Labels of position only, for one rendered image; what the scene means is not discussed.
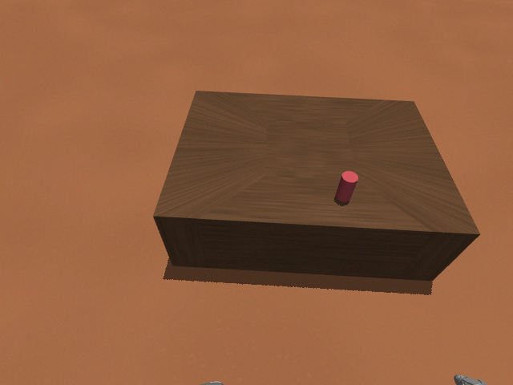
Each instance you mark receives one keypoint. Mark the can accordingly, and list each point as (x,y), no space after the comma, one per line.
(346,186)

